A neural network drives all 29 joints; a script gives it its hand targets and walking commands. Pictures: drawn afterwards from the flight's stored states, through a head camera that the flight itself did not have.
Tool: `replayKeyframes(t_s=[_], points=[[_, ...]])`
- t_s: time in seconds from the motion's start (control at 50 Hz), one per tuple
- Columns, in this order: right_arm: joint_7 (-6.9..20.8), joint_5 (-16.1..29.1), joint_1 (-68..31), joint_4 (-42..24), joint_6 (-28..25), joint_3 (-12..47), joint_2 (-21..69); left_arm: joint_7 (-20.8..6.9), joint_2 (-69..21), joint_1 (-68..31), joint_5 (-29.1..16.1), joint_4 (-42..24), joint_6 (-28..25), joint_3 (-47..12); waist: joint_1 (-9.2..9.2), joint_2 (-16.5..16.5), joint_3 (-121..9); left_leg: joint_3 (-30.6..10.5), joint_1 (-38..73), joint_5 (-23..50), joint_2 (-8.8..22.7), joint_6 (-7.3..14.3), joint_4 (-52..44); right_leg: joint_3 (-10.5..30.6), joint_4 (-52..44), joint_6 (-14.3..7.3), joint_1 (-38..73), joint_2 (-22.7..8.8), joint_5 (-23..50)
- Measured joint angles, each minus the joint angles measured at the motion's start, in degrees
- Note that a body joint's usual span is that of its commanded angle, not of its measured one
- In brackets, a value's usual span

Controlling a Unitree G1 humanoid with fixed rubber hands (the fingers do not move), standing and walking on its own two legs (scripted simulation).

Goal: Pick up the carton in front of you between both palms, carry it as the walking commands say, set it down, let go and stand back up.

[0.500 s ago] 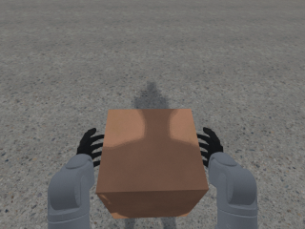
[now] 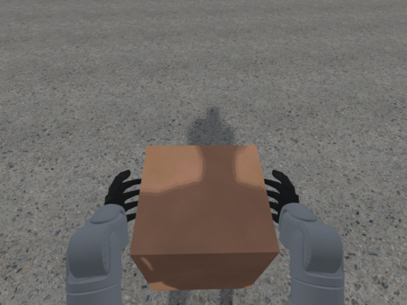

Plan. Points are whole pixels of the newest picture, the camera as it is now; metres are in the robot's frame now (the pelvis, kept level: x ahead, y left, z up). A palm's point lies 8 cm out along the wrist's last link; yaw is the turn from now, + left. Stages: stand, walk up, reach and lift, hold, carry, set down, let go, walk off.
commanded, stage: carry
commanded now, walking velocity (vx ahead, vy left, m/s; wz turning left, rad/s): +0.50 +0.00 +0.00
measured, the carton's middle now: (201, 222) +0.29 +0.00 +0.02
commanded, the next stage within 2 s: none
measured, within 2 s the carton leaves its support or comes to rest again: neither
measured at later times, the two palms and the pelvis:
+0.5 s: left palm (138, 104) +0.61 +0.16 +0.09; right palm (248, 104) +0.60 -0.13 +0.10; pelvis +0.33 +0.02 +0.00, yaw -2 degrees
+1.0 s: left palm (155, 59) +0.86 +0.14 +0.11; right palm (241, 63) +0.86 -0.16 +0.10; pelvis +0.59 +0.00 +0.02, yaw +0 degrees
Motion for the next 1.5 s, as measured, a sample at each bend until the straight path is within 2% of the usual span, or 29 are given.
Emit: replayKeyframes(t_s=[0.02,0.06,0.08,0.12,0.2,0.3,0.36,0.44,0.46,0.48,0.5,0.52,0.54,0.56,0.6,0.66,0.76,0.82,0.86,0.88,0.9,0.94,0.98,1.04,1.14,1.26,1.5], points=[[0.02,-0.13,-0.22,0.82,0.08,-0.70,0.04,-0.07,-0.09,-0.64,0.15,1.73,-0.34,-0.03,0.42,0.52,0.30,-1.94,-4.15,0.45,0.55,0.32,10.22,-0.37,2.13,-0.95,0.07,0.19,-2.12],[0.04,-0.39,-0.29,2.29,0.29,-1.30,0.07,-0.14,-0.18,-1.15,0.28,4.10,-0.51,0.08,0.62,0.11,1.44,-6.09,-13.73,1.20,-0.90,1.33,29.06,-0.48,2.02,-1.38,2.07,-0.07,-5.00],[0.03,-0.51,-0.18,2.75,0.38,-1.19,0.04,-0.15,-0.16,-0.94,0.26,4.56,-0.51,0.15,0.64,-0.23,2.00,-6.78,-17.92,2.50,-1.41,1.93,34.64,-0.39,0.49,-0.64,3.64,-0.17,-5.03],[-0.01,-0.60,0.02,3.16,0.30,-0.63,0.01,-0.17,-0.06,-0.12,0.12,4.38,-0.64,0.28,0.69,-0.67,2.93,-6.83,-24.60,6.14,-1.30,2.59,37.70,-0.16,-3.13,-0.42,6.97,0.01,-5.15],[-0.13,-0.53,0.33,2.17,-0.71,0.66,0.02,-0.19,0.13,1.16,-0.39,2.14,-1.49,0.57,0.78,-1.28,3.54,-6.14,-33.19,11.56,0.00,2.00,30.29,0.66,-9.54,-0.17,13.37,0.35,-5.79],[-0.41,-0.21,0.75,-0.92,-1.07,1.40,-0.02,-0.23,0.16,1.44,-0.96,-0.87,-1.81,0.50,0.30,-1.44,2.48,-4.34,-37.06,17.98,1.02,0.82,15.52,1.44,-14.73,1.26,21.34,0.56,-8.56],[-0.47,-0.06,0.82,-2.28,-0.56,1.18,-0.03,-0.31,0.12,1.07,-0.82,-1.76,-1.29,0.17,-0.09,-1.42,1.44,-2.61,-36.50,21.94,0.46,1.20,7.81,1.64,-16.09,2.70,26.24,0.49,-11.69],[-0.48,0.14,0.43,-2.09,0.52,0.60,0.00,-0.42,0.05,0.47,-0.21,-1.54,0.00,0.01,-0.07,-2.07,0.24,0.61,-32.58,24.17,-1.44,2.76,0.52,2.22,-14.23,5.15,32.08,-0.34,-18.18],[-0.47,0.18,0.00,-1.58,0.74,0.46,0.05,-0.43,0.03,0.32,-0.03,-1.40,0.31,0.17,-0.02,-2.28,0.14,1.72,-30.49,23.50,-2.13,3.10,-1.28,2.36,-11.05,5.75,32.55,-0.95,-20.89],[-0.44,0.15,-0.48,-0.38,0.48,0.58,0.14,-0.47,0.14,0.04,0.11,-0.97,0.47,0.68,-0.23,-3.48,0.21,2.55,-29.53,24.04,-3.05,4.97,-0.46,2.42,-5.20,5.99,31.52,-2.61,-23.92],[-0.37,0.00,-1.09,1.32,0.02,0.67,0.23,-0.49,0.03,-0.16,0.21,-0.21,0.47,1.48,-0.53,-4.45,0.46,3.23,-29.56,22.15,-3.46,6.26,2.19,3.30,4.04,5.65,28.18,-4.19,-23.28],[-0.32,-0.08,-1.65,2.94,-0.24,0.63,0.32,-0.51,-0.03,-0.24,0.36,0.60,0.46,2.05,-0.83,-4.45,0.92,3.42,-29.24,19.94,-3.35,6.91,3.66,5.76,14.66,5.35,23.48,-4.10,-22.74],[-0.30,-0.14,-1.94,4.13,-0.38,0.56,0.37,-0.52,-0.02,-0.27,0.48,1.34,0.47,2.34,-0.97,-4.13,1.62,3.40,-28.21,18.45,-3.16,7.12,3.48,8.01,24.37,4.89,18.52,-3.21,-22.43],[-0.29,-0.17,-1.95,4.84,-0.47,0.49,0.39,-0.53,0.00,-0.25,0.57,1.93,0.46,2.40,-1.02,-3.71,2.39,3.23,-26.77,18.28,-2.93,6.30,2.18,9.27,31.70,4.32,13.92,-2.34,-21.80],[-0.27,-0.06,-1.31,5.10,-0.85,0.37,0.31,-0.54,0.05,-0.11,0.72,2.56,0.19,1.99,-1.06,-3.16,3.81,2.92,-23.47,18.29,-2.89,5.96,-1.53,9.68,37.28,3.48,6.53,-1.77,-19.04],[-0.24,0.22,-0.17,3.56,-1.72,0.15,0.14,-0.50,0.04,-0.02,0.69,2.30,-0.80,0.98,-0.98,-2.70,5.30,2.23,-18.94,18.28,-2.78,5.89,-6.64,8.85,31.64,3.58,-0.59,-1.92,-15.44],[-0.02,0.89,0.62,0.30,-3.05,-0.05,0.04,-0.14,0.09,0.66,0.34,-0.60,-2.28,-0.39,-0.24,-3.05,5.84,1.26,-12.94,16.00,-2.77,4.49,-10.32,7.10,13.41,4.64,-4.41,-1.61,-8.82],[0.15,0.97,0.56,-1.39,-2.89,0.38,0.05,0.18,0.15,1.09,-0.11,-3.02,-1.92,-0.43,0.28,-3.20,5.26,1.11,-9.84,12.51,-2.92,3.25,-9.19,5.00,4.01,4.87,-2.64,-0.89,-1.65],[0.28,0.71,0.46,-2.13,-2.39,0.66,0.06,0.22,0.13,0.95,-0.25,-3.92,-1.28,-0.25,0.46,-3.31,4.40,0.90,-8.39,8.53,-3.04,2.24,-5.68,3.09,-3.49,5.04,1.14,-0.43,6.12],[0.37,0.53,0.29,-2.17,-2.10,0.57,0.04,0.21,0.10,0.78,-0.24,-3.80,-1.09,-0.25,0.49,-2.85,3.70,0.65,-8.24,6.00,-2.74,1.69,-2.96,2.26,-5.18,3.39,3.28,-0.20,5.16],[0.43,0.38,-0.22,-1.80,-1.78,0.10,0.07,0.19,0.05,0.38,-0.17,-3.01,-1.19,-0.26,0.51,-1.36,3.16,0.12,-8.83,4.44,-1.62,1.15,0.18,1.61,-4.73,1.42,4.13,0.59,1.88],[0.44,-0.09,-0.96,-0.77,-0.99,-0.88,0.16,-0.08,-0.14,-0.85,0.05,-0.47,-1.28,-0.04,0.34,0.80,2.57,-2.23,-10.68,2.07,-0.72,0.26,5.28,0.82,-3.07,-0.42,4.71,1.42,-2.37],[0.15,-0.63,-1.04,0.53,-0.33,-1.08,0.17,-0.25,-0.26,-1.50,0.37,1.93,-1.09,0.15,0.10,1.19,2.19,-3.71,-11.59,0.61,-1.13,-0.07,4.42,0.69,-3.28,0.32,5.71,1.31,-3.15],[0.01,-0.86,-0.97,2.05,0.20,-1.08,0.19,-0.47,-0.22,-1.37,0.46,3.70,-0.87,0.49,-0.14,1.20,1.87,-3.97,-10.65,6.94,-0.91,0.06,-1.22,0.66,-3.44,0.15,7.25,1.54,-4.72],[-0.28,-0.60,-1.42,2.16,0.17,-0.95,0.25,-0.50,-0.18,-1.24,0.28,3.36,-1.06,0.85,-0.39,0.20,0.47,-3.94,-9.80,4.09,-0.88,0.07,-0.69,0.55,-0.75,0.63,7.13,1.13,-7.97],[-0.20,-0.42,-1.32,3.50,-0.49,-0.75,0.25,-0.52,-0.09,-0.66,0.63,3.56,-1.15,0.89,-0.14,-1.09,-0.86,-3.43,-10.07,4.39,-1.41,-0.26,1.13,1.27,2.06,1.36,6.57,0.05,-9.45],[-0.08,-0.47,-0.65,3.63,-0.39,-0.22,0.15,-0.39,0.01,-0.08,0.58,3.18,-0.53,0.79,0.14,-1.26,-1.30,-1.67,-9.33,2.80,-1.94,0.82,1.64,2.14,3.48,2.78,6.98,-1.07,-11.26]])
